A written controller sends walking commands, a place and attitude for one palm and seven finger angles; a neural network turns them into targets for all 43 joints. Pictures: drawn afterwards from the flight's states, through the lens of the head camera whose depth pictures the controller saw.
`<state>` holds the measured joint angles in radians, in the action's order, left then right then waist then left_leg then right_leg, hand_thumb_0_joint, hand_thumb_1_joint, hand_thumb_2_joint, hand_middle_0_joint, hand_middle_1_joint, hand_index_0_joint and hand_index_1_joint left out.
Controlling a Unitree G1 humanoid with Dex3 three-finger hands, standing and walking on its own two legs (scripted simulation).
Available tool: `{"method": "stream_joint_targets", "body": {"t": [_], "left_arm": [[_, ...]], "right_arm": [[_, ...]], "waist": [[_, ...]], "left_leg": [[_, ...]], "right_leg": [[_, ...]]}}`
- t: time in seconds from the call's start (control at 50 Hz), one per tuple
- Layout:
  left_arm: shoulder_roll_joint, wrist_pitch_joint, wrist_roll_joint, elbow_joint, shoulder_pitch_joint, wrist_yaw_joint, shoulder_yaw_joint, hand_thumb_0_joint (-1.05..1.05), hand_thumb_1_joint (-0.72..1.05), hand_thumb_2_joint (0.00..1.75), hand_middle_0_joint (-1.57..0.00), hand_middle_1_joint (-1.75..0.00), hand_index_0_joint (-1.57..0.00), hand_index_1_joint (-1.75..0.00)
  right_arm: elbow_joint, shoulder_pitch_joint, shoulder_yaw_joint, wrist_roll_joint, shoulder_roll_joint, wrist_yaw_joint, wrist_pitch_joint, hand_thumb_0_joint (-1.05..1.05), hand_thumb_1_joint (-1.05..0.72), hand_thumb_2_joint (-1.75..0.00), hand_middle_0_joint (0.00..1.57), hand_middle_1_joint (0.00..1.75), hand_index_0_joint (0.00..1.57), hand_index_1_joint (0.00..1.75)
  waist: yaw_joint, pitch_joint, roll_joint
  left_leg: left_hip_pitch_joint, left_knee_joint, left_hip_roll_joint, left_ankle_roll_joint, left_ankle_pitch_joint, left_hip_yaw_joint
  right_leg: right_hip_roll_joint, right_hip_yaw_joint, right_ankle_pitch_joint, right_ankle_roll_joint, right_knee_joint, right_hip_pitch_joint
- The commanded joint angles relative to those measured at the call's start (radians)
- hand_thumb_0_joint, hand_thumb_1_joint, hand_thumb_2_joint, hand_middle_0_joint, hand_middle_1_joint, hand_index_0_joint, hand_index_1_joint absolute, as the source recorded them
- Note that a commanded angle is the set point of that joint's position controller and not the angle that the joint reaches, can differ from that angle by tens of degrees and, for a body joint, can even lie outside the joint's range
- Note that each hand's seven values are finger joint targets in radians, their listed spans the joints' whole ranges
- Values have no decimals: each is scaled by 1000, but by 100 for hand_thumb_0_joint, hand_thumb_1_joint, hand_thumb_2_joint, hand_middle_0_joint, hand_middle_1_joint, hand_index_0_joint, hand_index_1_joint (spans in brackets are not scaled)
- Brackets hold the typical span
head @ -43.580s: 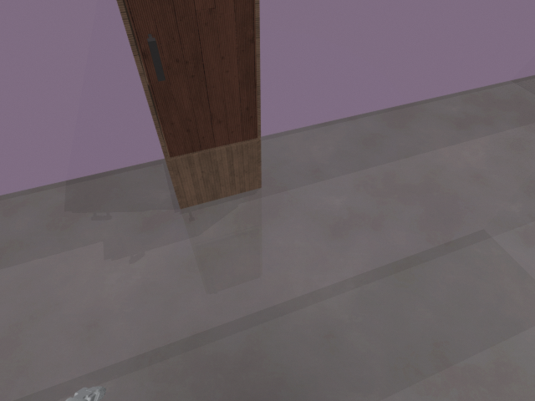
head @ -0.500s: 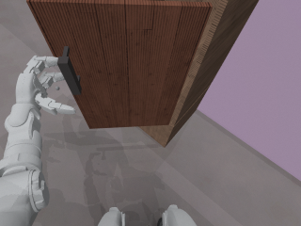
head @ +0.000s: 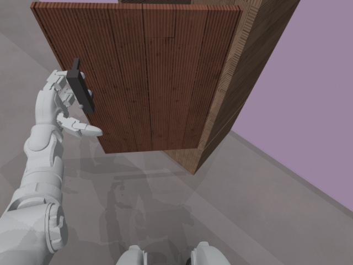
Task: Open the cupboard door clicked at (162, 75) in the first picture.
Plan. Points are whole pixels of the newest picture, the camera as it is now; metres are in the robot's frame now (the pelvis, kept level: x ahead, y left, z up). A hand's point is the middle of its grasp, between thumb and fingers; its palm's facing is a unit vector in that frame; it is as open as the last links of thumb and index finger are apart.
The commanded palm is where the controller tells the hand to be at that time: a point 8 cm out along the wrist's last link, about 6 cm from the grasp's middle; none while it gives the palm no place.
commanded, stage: slide the fingers in behind the handle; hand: left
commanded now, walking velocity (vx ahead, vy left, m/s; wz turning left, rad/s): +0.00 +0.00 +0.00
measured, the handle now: (83, 87) +0.51 +0.21 +0.06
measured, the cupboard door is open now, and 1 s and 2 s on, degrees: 45 45 69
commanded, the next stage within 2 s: close the thumb around the handle in 0.46 s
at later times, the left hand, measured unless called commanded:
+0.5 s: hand (83, 106) +0.45 +0.20 +0.06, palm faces +0.05 -1.00 -0.01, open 14.0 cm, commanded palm +0.43 +0.24 +0.07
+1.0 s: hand (84, 106) +0.45 +0.20 +0.06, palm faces +0.05 -1.00 -0.02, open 8.7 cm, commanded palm +0.43 +0.24 +0.07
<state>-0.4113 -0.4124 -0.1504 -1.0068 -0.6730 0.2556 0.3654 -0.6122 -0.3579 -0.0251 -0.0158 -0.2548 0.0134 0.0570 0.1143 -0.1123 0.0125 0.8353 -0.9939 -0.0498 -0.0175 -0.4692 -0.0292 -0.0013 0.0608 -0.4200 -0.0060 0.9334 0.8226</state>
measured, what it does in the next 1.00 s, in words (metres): stands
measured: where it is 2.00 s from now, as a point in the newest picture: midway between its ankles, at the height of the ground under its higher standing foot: outside the picture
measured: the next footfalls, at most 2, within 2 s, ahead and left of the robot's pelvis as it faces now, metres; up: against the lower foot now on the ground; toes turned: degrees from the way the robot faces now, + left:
none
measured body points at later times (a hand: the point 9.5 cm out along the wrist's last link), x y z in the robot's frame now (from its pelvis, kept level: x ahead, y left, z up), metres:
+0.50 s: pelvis +0.00 +0.00 +0.00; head +0.10 +0.02 +0.44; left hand +0.45 +0.25 +0.06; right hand +0.04 -0.26 -0.12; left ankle +0.00 +0.11 -0.68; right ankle +0.01 -0.12 -0.68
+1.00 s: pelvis +0.00 +0.00 +0.00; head +0.10 +0.01 +0.44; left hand +0.44 +0.25 +0.07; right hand +0.05 -0.26 -0.12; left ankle +0.00 +0.11 -0.68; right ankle +0.01 -0.12 -0.68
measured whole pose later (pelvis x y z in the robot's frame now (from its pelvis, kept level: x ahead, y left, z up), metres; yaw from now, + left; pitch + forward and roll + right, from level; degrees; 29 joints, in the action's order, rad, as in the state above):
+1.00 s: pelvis +0.00 +0.00 +0.00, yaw +0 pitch +18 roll -2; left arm -0.39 -0.42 -0.14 -0.99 -0.67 0.22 0.34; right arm -0.62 -0.36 -0.02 -0.01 -0.25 0.01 0.05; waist 0.11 -0.11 0.02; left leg 0.83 -0.99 -0.05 -0.02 -0.47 -0.03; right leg 0.00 0.06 -0.42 -0.01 0.93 0.82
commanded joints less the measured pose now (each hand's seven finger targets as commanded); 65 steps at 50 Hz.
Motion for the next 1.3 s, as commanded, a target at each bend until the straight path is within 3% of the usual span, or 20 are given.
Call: {"method": "stream_joint_targets", "body": {"t": [0.0,0.08,0.12,0.26,0.3,0.32,0.34,0.42,0.48,0.5,0.54,0.62,0.72,0.78,0.84,0.88,0.96,1.04,1.1,1.28], "left_arm": [[-216,-69,-19,219,-409,-17,19,0,-50,30,-30,-120,-30,-120],[-210,-84,-7,207,-449,-37,14,0,-50,30,-30,-120,-30,-120],[-266,-89,-2,198,-430,-39,60,0,-50,30,-30,-120,-30,-120],[-218,-80,-11,193,-437,-25,22,0,-50,30,-30,-120,-30,-120],[-245,-76,-16,173,-404,-23,47,0,-50,30,-30,-120,-30,-120],[-252,-80,-9,195,-411,-22,45,0,-50,30,-30,-120,-30,-120],[-205,-80,-10,206,-419,-20,8,0,-50,30,-30,-120,-30,-120],[-209,-74,-14,164,-432,-22,14,0,-50,30,-30,-120,-30,-120],[-204,-78,-7,181,-440,-29,7,0,-50,30,-30,-120,-30,-120],[-233,-86,-6,203,-461,-35,28,0,-50,30,-30,-120,-30,-120],[-196,-88,0,202,-461,-39,-3,0,-50,30,-30,-120,-30,-120],[-245,-86,5,175,-462,-50,37,0,-28,40,-32,-122,-32,-122],[-214,-84,-3,224,-392,-48,27,0,0,52,-34,-125,-34,-125],[-221,-70,-9,198,-375,-45,34,0,17,59,-35,-127,-35,-127],[-200,-76,-8,231,-388,-42,16,0,34,66,-36,-129,-36,-129],[-201,-81,-9,235,-389,-42,17,0,45,71,-37,-130,-37,-130],[-169,-87,-11,233,-426,-42,-15,0,68,80,-38,-133,-38,-133],[-193,-84,-4,190,-425,-45,4,0,90,90,-40,-135,-40,-135],[-204,-91,-3,211,-415,-41,12,0,90,90,-40,-135,-40,-135],[-198,-96,-3,252,-380,-64,16,0,90,90,-40,-135,-40,-135]], "right_arm": [[75,-100,64,2,-168,14,-27,0,-90,-90,20,30,20,30],[61,-101,65,4,-168,14,-34,0,-90,-90,20,30,20,30],[61,-106,65,6,-173,16,-34,0,-90,-90,20,30,20,30],[65,-103,64,4,-169,15,-33,0,-90,-90,20,30,20,30],[71,-110,63,4,-174,17,-31,0,-90,-90,20,30,20,30],[72,-106,63,2,-172,17,-31,0,-90,-90,20,30,20,30],[73,-103,63,2,-166,14,-32,0,-90,-90,20,30,20,30],[57,-109,66,2,-174,16,-31,0,-90,-90,20,30,20,30],[63,-104,64,2,-171,15,-32,0,-90,-90,20,30,20,30],[62,-111,67,5,-174,17,-32,0,-90,-90,20,30,20,30],[58,-107,65,4,-166,15,-33,0,-90,-90,20,30,20,30],[52,-115,64,7,-175,14,-30,0,-90,-90,20,30,20,30],[72,-112,68,7,-167,7,-28,0,-90,-90,20,30,20,30],[72,-110,66,3,-169,9,-23,0,-90,-90,20,30,20,30],[75,-103,66,2,-164,11,-25,0,-90,-90,20,30,20,30],[69,-105,70,3,-165,11,-27,0,-90,-90,20,30,20,30],[59,-99,67,3,-164,11,-32,0,-90,-90,20,30,20,30],[55,-99,66,3,-166,14,-32,0,-90,-90,20,30,20,30],[64,-100,66,6,-168,13,-32,0,-90,-90,20,30,20,30],[74,-89,67,4,-162,10,-32,0,-90,-90,20,30,20,30]], "waist": [[-1,-389,81],[8,-402,75],[-5,-423,70],[4,-407,80],[0,-402,33],[-8,-421,70],[-1,-424,93],[14,-375,47],[3,-389,93],[6,-416,82],[8,-422,110],[3,-415,82],[-16,-464,90],[-7,-399,35],[-8,-416,79],[-5,-411,54],[7,-401,81],[3,-392,72],[-7,-428,89],[-15,-427,66]], "left_leg": [[-241,111,35,-6,348,45],[-253,108,34,-3,326,50],[-233,102,36,-6,342,43],[-240,106,35,-5,339,41],[-209,105,38,-10,334,39],[-225,109,37,-7,346,40],[-248,109,37,-5,353,41],[-235,107,31,-6,328,49],[-246,113,36,-3,323,49],[-262,102,34,-5,352,52],[-286,102,32,0,367,56],[-266,102,31,0,375,61],[-288,100,33,0,433,48],[-226,109,34,-5,385,39],[-253,111,36,-2,389,39],[-260,111,33,-3,382,43],[-273,109,33,0,363,50],[-253,105,37,-2,354,47],[-273,102,38,-3,385,49],[-264,112,38,-2,377,41]], "right_leg": [[-37,-30,319,-16,-87,-195],[-35,-31,290,-13,-86,-172],[-34,-39,320,-12,-80,-207],[-35,-36,319,-12,-87,-193],[-38,-39,328,-12,-87,-225],[-35,-40,334,-13,-82,-222],[-35,-35,331,-13,-83,-204],[-38,-28,298,-12,-89,-163],[-36,-29,284,-16,-89,-166],[-37,-29,308,-16,-79,-172],[-36,-25,306,-15,-76,-148],[-38,-24,310,-16,-71,-156],[-39,-27,374,-15,-70,-207],[-38,-32,367,-10,-84,-225],[-36,-32,364,-13,-82,-217],[-38,-30,353,-13,-86,-211],[-36,-26,321,-14,-86,-174],[-35,-31,321,-14,-85,-179],[-37,-30,341,-18,-76,-193],[-36,-33,352,-13,-84,-224]]}}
